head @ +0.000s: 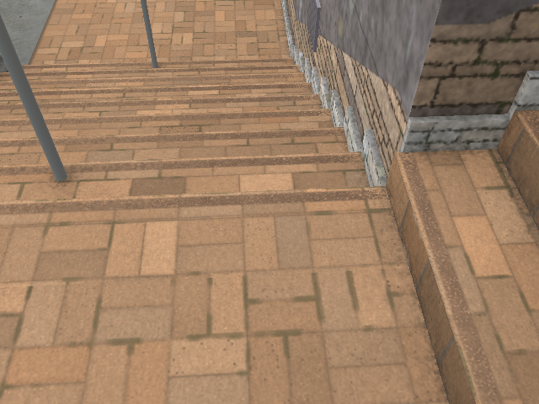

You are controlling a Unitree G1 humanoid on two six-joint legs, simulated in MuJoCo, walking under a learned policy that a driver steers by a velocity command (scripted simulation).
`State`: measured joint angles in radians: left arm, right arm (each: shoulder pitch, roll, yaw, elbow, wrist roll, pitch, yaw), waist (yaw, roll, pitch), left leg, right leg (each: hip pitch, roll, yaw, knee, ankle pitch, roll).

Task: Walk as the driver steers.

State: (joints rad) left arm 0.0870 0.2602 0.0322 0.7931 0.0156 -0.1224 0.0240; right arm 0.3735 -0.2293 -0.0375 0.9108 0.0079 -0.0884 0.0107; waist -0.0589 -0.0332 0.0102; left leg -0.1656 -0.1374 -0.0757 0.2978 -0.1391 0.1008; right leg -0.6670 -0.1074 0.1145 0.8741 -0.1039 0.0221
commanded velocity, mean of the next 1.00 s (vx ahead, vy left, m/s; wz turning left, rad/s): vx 0.50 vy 0.00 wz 0.44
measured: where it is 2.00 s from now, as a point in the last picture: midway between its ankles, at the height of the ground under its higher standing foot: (153, 263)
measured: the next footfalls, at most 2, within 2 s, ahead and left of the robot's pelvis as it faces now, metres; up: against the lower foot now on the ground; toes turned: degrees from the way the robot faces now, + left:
right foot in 0.18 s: +0.26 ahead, -0.15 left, +0.00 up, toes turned +11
left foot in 0.74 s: +0.44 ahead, +0.19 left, +0.00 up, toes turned +28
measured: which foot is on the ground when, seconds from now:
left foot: down 0.00-0.20, up 0.22-0.72, down 0.74-1.00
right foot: up 0.00-0.16, down 0.18-0.74, up 0.76-1.00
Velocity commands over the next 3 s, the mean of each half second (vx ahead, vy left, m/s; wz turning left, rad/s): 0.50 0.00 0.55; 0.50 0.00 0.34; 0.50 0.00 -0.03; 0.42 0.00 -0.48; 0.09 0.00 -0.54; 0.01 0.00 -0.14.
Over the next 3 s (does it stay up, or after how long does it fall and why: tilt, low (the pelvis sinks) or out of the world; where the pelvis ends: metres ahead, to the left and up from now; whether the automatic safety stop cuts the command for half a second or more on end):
stays up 1.00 0.30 -0.01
